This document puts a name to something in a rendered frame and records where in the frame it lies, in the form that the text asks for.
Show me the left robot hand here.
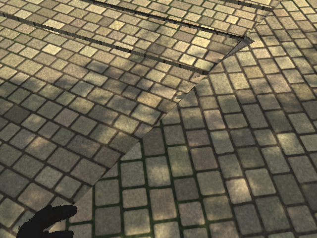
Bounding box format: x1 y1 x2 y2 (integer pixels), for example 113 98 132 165
16 205 77 238

